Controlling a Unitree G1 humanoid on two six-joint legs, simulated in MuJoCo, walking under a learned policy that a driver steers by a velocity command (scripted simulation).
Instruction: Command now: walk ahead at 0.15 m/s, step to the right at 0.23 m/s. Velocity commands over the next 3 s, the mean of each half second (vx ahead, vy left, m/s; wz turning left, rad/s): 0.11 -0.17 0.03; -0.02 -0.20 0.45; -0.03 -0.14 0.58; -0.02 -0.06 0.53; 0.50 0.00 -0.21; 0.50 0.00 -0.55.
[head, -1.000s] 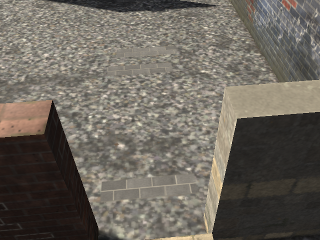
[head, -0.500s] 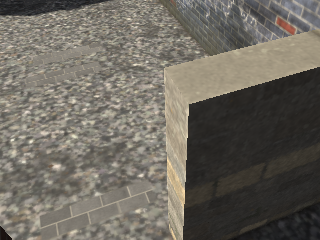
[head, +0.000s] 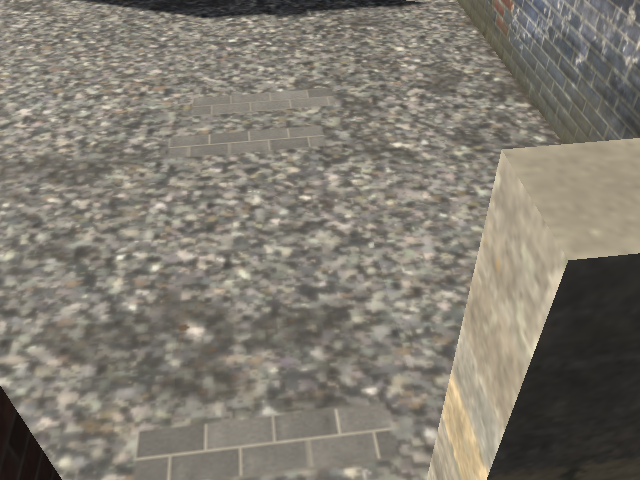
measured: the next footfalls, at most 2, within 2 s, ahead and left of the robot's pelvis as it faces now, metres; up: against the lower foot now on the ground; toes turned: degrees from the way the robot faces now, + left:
left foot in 0.06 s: +0.09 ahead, +0.12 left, -0.22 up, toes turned +3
right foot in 0.52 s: +0.23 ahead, -0.19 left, -0.22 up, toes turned -4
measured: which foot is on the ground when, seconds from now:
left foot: up 0.00-0.04, down 0.06-0.50, up 0.52-1.00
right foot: down 0.00-0.04, up 0.06-0.50, down 0.52-1.00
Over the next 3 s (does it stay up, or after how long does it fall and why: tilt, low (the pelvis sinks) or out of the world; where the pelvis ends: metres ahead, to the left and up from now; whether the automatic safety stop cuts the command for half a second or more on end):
stays up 0.53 0.18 -0.50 its command is cut before an obstacle from the start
